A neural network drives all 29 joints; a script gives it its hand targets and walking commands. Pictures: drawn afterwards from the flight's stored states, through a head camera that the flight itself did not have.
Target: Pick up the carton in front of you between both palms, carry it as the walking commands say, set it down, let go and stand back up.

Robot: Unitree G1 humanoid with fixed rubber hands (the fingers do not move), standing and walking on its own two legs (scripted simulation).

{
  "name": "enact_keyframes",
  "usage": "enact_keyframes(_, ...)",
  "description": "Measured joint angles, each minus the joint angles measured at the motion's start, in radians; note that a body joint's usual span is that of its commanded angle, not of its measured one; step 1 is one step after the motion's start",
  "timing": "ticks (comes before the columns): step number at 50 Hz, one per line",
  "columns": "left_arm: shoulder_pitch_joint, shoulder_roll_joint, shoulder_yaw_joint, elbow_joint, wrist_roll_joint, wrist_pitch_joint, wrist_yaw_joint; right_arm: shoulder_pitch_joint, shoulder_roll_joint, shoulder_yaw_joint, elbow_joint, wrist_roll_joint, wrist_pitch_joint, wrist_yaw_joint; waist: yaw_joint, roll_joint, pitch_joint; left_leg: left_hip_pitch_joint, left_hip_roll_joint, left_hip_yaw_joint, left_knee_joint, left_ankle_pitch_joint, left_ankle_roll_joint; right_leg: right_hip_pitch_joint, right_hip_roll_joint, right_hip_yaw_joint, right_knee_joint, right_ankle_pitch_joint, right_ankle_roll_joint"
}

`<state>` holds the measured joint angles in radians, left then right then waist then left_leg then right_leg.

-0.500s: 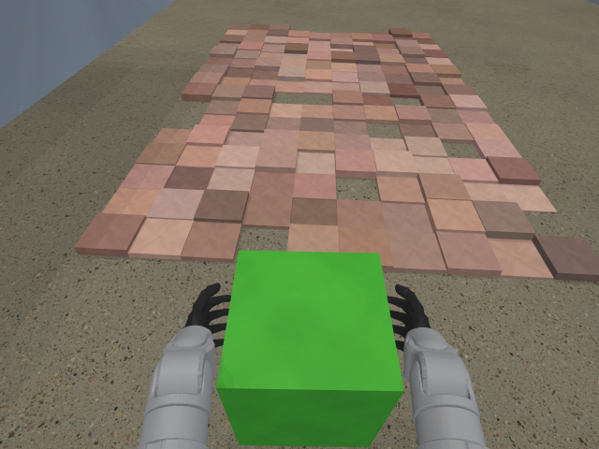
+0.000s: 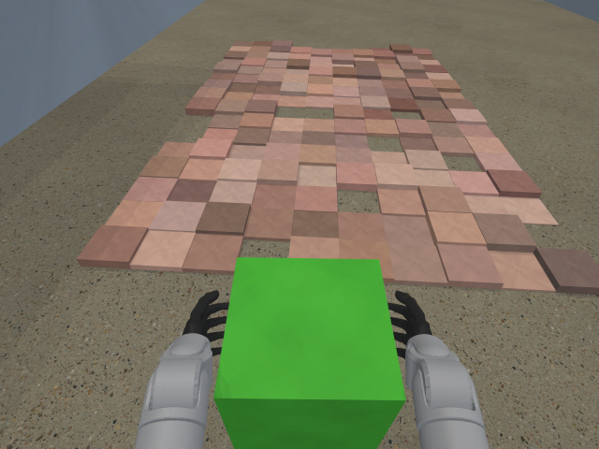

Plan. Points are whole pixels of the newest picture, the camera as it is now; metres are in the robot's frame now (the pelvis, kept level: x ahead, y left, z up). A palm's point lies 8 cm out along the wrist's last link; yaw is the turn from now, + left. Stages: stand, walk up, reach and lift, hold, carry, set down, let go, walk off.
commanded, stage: hold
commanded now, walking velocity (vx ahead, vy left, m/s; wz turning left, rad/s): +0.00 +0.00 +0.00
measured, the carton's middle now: (306, 361) +0.30 +0.00 -0.04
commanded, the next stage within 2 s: carry in 1.28 s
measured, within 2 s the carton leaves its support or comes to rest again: neither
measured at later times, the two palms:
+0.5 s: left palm (193, 346) +0.27 +0.15 +0.04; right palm (421, 349) +0.27 -0.15 +0.05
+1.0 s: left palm (195, 345) +0.28 +0.15 +0.04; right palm (421, 347) +0.28 -0.15 +0.04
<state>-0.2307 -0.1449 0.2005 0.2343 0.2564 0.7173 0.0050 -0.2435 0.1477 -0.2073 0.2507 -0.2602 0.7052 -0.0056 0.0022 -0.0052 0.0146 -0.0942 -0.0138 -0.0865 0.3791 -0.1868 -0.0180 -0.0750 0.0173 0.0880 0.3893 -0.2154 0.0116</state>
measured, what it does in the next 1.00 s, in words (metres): stands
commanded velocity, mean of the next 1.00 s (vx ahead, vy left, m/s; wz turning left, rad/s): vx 0.00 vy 0.00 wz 0.00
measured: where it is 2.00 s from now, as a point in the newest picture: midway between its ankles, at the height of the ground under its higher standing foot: outside the picture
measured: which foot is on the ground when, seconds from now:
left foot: down 0.00-1.00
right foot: down 0.00-1.00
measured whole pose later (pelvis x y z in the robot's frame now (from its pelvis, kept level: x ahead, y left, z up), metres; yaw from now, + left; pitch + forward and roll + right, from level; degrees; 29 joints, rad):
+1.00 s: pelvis +0.00 +0.00 +0.00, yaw +0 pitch -7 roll +0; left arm -0.22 -0.14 0.18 0.19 0.26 0.78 0.00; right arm -0.23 0.15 -0.20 0.20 -0.27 0.77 0.00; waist 0.00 -0.01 0.03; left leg -0.06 -0.01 -0.09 0.36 -0.18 -0.02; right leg -0.04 0.02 0.09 0.37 -0.21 0.01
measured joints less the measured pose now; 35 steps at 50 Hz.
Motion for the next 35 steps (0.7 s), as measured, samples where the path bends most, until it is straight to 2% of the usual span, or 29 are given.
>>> enact_keyframes(4, 0.025, 0.005, -0.024, -0.052, -0.013, 0.032, 0.004, 0.023, -0.005, 0.024, -0.051, 0.013, 0.032, -0.003, -0.003, -0.001, -0.006, 0.024, 0.001, -0.001, -0.020, 0.010, 0.000, 0.024, -0.001, -0.001, -0.021, 0.010, 0.000)
enact_keyframes(10, -0.003, -0.001, -0.008, -0.023, 0.006, 0.059, -0.004, -0.001, 0.000, 0.001, -0.026, -0.004, 0.059, 0.006, -0.004, -0.001, 0.007, 0.034, 0.000, 0.001, -0.010, 0.010, 0.001, 0.034, -0.001, 0.001, -0.010, 0.010, 0.000)
enact_keyframes(24, -0.051, -0.011, 0.029, 0.003, 0.015, 0.048, -0.006, -0.048, 0.011, -0.040, 0.001, -0.017, 0.045, 0.013, -0.004, -0.002, 0.022, 0.001, -0.005, 0.004, 0.028, 0.005, 0.003, 0.000, -0.002, 0.004, 0.028, 0.005, 0.005)
enact_keyframes(35, -0.038, -0.008, 0.013, -0.006, 0.016, 0.053, -0.006, -0.031, 0.007, -0.027, -0.011, -0.021, 0.048, 0.015, -0.004, -0.002, 0.017, 0.017, -0.005, 0.005, 0.007, 0.007, 0.004, 0.016, -0.004, 0.006, 0.007, 0.007, 0.005)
